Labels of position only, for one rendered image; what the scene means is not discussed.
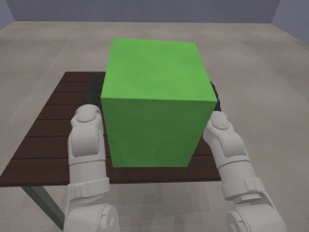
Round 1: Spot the robot left forearm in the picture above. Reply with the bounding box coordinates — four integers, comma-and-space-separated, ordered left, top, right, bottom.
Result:
63, 104, 110, 232

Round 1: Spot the robot right forearm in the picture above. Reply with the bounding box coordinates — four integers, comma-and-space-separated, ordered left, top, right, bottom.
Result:
203, 111, 288, 232

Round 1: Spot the right robot upper arm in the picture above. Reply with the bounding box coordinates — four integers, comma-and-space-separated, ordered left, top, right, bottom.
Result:
226, 203, 287, 232

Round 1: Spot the carton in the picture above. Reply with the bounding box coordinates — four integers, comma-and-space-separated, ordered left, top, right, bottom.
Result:
100, 38, 218, 167

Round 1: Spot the robot right hand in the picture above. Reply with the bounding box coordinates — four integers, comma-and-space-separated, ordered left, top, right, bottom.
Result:
211, 83, 221, 112

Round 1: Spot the table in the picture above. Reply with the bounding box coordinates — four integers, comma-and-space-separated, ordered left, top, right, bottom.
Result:
0, 72, 221, 232

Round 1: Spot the robot left hand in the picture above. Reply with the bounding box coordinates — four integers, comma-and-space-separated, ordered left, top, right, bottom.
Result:
81, 73, 104, 109

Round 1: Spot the left robot upper arm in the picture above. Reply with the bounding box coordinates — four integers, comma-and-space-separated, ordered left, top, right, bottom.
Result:
64, 203, 120, 232

